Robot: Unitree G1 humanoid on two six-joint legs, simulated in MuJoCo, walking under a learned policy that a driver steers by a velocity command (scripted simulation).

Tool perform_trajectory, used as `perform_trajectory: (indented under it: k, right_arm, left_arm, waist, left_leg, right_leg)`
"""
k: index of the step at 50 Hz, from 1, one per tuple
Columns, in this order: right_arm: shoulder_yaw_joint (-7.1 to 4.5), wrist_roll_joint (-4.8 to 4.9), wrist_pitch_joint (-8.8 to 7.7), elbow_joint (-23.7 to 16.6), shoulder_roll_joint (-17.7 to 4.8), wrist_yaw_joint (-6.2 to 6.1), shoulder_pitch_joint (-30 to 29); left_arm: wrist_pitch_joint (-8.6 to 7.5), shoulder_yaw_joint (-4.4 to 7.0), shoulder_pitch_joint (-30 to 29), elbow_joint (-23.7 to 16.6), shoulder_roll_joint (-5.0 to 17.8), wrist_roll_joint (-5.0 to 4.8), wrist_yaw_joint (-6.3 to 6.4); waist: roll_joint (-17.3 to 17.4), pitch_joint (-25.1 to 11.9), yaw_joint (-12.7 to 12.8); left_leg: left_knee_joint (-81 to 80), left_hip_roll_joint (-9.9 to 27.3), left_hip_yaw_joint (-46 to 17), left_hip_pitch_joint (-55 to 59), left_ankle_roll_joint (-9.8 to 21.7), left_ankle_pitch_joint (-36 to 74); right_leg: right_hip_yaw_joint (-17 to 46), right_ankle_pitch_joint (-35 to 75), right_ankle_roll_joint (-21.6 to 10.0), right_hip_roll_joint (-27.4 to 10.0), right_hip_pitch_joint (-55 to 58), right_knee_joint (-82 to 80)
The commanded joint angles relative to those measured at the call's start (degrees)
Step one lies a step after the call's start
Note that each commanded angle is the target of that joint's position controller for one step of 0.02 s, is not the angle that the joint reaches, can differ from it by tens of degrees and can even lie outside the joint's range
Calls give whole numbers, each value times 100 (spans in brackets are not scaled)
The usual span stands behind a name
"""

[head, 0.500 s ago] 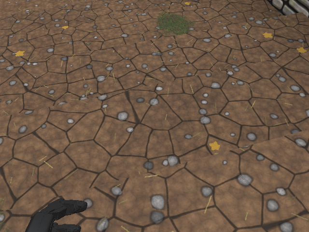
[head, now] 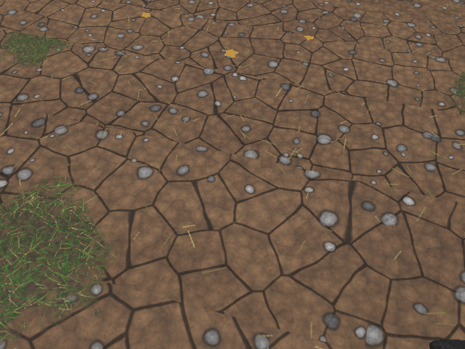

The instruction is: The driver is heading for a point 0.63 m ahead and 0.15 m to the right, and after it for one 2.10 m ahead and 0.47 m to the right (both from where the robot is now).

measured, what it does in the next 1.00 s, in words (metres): steps on the spot, turning right: left foot, then right foot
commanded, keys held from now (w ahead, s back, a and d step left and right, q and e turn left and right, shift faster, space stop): e+shift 0.58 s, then shift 0.04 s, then q+shift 0.10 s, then w+q+shift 0.28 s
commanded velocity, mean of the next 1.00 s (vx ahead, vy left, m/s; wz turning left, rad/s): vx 0.14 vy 0.00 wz -0.25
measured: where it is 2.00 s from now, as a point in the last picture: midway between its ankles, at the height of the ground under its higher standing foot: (229, 250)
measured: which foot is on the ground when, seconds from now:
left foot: up 0.00-0.02, down 0.04-0.42, up 0.44-1.00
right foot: down 0.00-0.04, up 0.06-0.40, down 0.42-1.00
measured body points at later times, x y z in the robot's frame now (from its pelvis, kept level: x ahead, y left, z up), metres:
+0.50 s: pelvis +0.00 -0.01 -0.01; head +0.01 -0.05 +0.44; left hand +0.17 +0.24 -0.09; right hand +0.09 -0.31 -0.12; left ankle +0.07 +0.11 -0.69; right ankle -0.02 -0.08 -0.73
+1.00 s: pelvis +0.05 -0.02 +0.02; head +0.05 -0.01 +0.47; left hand +0.23 +0.21 -0.10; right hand +0.07 -0.32 -0.09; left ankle +0.13 +0.10 -0.67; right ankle -0.03 -0.08 -0.73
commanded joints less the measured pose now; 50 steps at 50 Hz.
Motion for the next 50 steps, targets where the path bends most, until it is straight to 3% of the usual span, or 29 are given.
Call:
perform_trajectory:
  k: [1, 2, 3, 4, 5, 6, 7, 9, 11, 14, 17, 19, 20, 21, 22, 23, 24, 25, 27, 29, 32, 36, 37, 38, 40, 42, 44, 50]
  right_arm:
    - [20, -53, -186, -57, -88, 0, 932]
    - [11, -93, -318, -43, -310, -57, 1037]
    - [113, -75, -398, -346, -531, -115, 908]
    - [150, 71, -363, -274, -386, -231, 1010]
    - [207, -12, -320, -149, -316, -290, 707]
    - [201, -42, -271, -104, -357, -350, 304]
    - [173, -36, -237, -91, -460, -384, 161]
    - [168, 44, -198, -127, -367, -444, 135]
    - [180, 26, -224, -122, -218, -476, 132]
    - [159, -32, -244, -97, -107, -490, 87]
    - [75, -63, -254, -45, -195, -457, 140]
    - [4, -35, -252, -41, -313, -440, 45]
    - [-41, -10, -224, -14, -360, -426, 31]
    - [-52, 1, -173, 65, -245, -388, 291]
    - [57, 49, -106, -301, 123, -375, 251]
    - [93, -40, -78, -480, 51, -422, -469]
    - [88, 23, -94, -435, 11, -421, -446]
    - [58, 47, -145, -327, -86, -403, -342]
    - [-9, -104, -180, -90, -285, -379, -21]
    - [3, -114, -136, 10, -258, -334, 132]
    - [35, -29, -59, 149, -226, -336, 316]
    - [85, 16, 14, 381, -184, -341, 447]
    - [114, -25, 3, 444, -172, -287, 545]
    - [83, -42, -8, 434, -289, -222, 493]
    - [2, -3, -60, 358, -515, -104, 221]
    - [-21, 25, -152, 364, -476, -44, 185]
    - [-27, 7, -238, 388, -403, -15, 339]
    - [-12, -1, -272, 36, -312, 181, 26]
  left_arm:
    - [44, 122, -202, -407, 611, -68, -50]
    - [119, 43, 336, -327, 341, 20, -85]
    - [232, -170, 903, -474, -322, 47, -134]
    - [448, -138, 543, -309, 11, -86, -56]
    - [542, -87, 169, -391, 185, -217, -57]
    - [543, 7, 53, -402, 357, -221, -71]
    - [533, 99, 161, -291, 548, -162, -72]
    - [547, 197, 482, -120, 607, -108, -84]
    - [554, 188, 365, -209, 377, -135, -102]
    - [603, 135, 132, -411, 106, -128, -170]
    - [627, 163, 71, -619, 136, -133, -242]
    - [600, 188, 280, -653, 131, -150, -278]
    - [557, 201, 546, -574, 123, -152, -290]
    - [494, 277, 633, -552, 408, -50, -260]
    - [450, 468, 598, -763, 1316, -24, -195]
    - [488, 581, 892, -767, 1466, 25, -120]
    - [523, 518, 683, -742, 1253, 26, -65]
    - [558, 453, 240, -816, 1068, -25, -30]
    - [550, 378, -262, -956, 822, -121, -26]
    - [501, 372, -78, -919, 789, -164, -73]
    - [456, 335, 74, -867, 727, -145, -60]
    - [400, 103, 45, -789, 311, -23, -21]
    - [383, 87, 259, -695, 326, 12, -38]
    - [374, 153, 406, -638, 568, 65, -79]
    - [314, 198, 393, -598, 768, 126, -125]
    - [183, 204, 306, -545, 768, 117, -77]
    - [39, 199, 179, -517, 709, 63, -11]
    - [-221, 207, 186, -353, 657, 16, -5]
  waist:
    - [-470, -793, -495]
    - [552, -1014, -429]
    - [1890, -1456, -84]
    - [1455, -1944, -711]
    - [1298, -1273, -547]
    - [1318, -722, -346]
    - [1232, -575, -251]
    - [887, -625, -169]
    - [595, -695, -173]
    - [759, -659, -236]
    - [1009, -773, -277]
    - [886, -862, -118]
    - [611, -870, 39]
    - [-400, -496, 44]
    - [-2039, -78, -104]
    - [-1392, -149, 334]
    - [-972, -80, 129]
    - [-678, 14, -107]
    - [-616, -304, -289]
    - [-341, -620, -259]
    - [-380, -761, -179]
    - [-541, -696, -85]
    - [-621, -827, 11]
    - [-863, -649, 116]
    - [-847, -123, 191]
    - [-491, 128, 123]
    - [-308, 56, -4]
    - [-346, 37, 66]
  left_leg:
    - [-1385, -327, 50, 2060, 194, 566]
    - [-1925, 407, -737, 2733, 277, 1896]
    - [-1743, 2355, -2484, 3217, 753, 4833]
    - [-2156, 2387, -2156, 2498, 1423, 4013]
    - [-2430, 2022, -1750, 1960, 1364, 2848]
    - [-2530, 1732, -1360, 1634, 1169, 2213]
    - [-2486, 1562, -1062, 1595, 1083, 2343]
    - [-2427, 1547, -622, 1588, 1120, 2522]
    - [-2402, 1627, -482, 1776, 1148, 2226]
    - [-2341, 1643, -237, 1810, 1079, 1440]
    - [-2173, 1826, -150, 1755, 1022, 1222]
    - [-1840, 1863, 37, 1567, 787, 1059]
    - [-1390, 1719, 319, 1239, 468, 573]
    - [-334, 1269, 756, 517, -11, -524]
    - [997, 116, 891, -1177, -517, -2487]
    - [1868, -14, -128, -1311, -452, -2594]
    - [2164, 74, -413, -1320, -403, -2041]
    - [2136, 176, -488, -1273, -350, -1309]
    - [2333, 83, -408, -1072, -354, -633]
    - [2416, 20, -454, -983, -405, -501]
    - [2095, 27, -400, -1070, -462, -423]
    - [1207, 164, -342, -368, -409, -488]
    - [965, 142, -237, -154, -366, -522]
    - [895, 75, -184, -284, -281, -571]
    - [780, -16, -437, -813, -122, -498]
    - [890, -137, -842, -1427, -15, -271]
    - [1091, -67, -924, -1744, 22, -100]
    - [875, 297, -555, -1796, -52, 183]
  right_leg:
    - [696, 1840, -452, -831, -465, 8]
    - [418, 459, -167, -440, -790, 872]
    - [504, -2713, 170, 50, -1281, 2074]
    - [1260, -2304, 167, 309, -760, 2195]
    - [1533, -1986, 113, 399, -764, 2274]
    - [1483, -1725, 63, 503, -918, 2347]
    - [1429, -1491, 52, 585, -954, 2592]
    - [1265, -1259, 50, 676, -912, 3157]
    - [1247, -1159, 57, 619, -1036, 3183]
    - [1119, -1051, 27, 529, -897, 2348]
    - [971, -1108, -93, 530, -478, 1591]
    - [791, -760, -245, 612, 37, 807]
    - [824, -250, -371, 725, 522, 81]
    - [1920, 105, -541, 327, 709, -1013]
    - [4651, 2076, -1179, -1281, 768, -1422]
    - [4813, 2443, -1718, -1392, 522, -1663]
    - [4318, 1723, -1743, -1107, 421, -1566]
    - [3804, 1309, -1536, -709, 327, -1513]
    - [3306, 2039, -1314, -197, 497, -1265]
    - [3311, 2402, -1241, -97, 757, -1125]
    - [3269, 2531, -1238, -101, 1214, -1105]
    - [3034, 2251, -1194, -188, 1092, -1399]
    - [3105, 666, -1221, -177, 1105, -1739]
    - [3369, -889, -1305, -275, 1094, -2046]
    - [3804, -2323, -1366, -609, 1080, -2425]
    - [3728, -2174, -1296, -829, 1420, -2464]
    - [3460, -1878, -1230, -956, 1695, -2447]
    - [2476, -1366, -1112, -1073, 1584, -2558]
Keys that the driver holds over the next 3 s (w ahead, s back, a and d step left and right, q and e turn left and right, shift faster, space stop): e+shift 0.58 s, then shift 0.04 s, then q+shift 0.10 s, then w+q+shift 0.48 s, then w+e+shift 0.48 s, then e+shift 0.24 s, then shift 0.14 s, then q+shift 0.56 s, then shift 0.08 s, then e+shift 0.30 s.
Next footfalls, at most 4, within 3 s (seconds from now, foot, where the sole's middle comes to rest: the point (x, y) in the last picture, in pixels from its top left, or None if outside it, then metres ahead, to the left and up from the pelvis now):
0.04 left None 0.12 0.11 -0.77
0.42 right None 0.01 -0.09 -0.77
1.22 left None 0.33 0.13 -0.77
1.80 right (245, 277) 0.76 0.01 -0.95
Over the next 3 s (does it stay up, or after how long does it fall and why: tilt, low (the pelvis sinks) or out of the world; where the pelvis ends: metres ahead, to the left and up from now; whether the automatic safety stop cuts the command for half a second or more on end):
stays up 0.92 0.08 -0.17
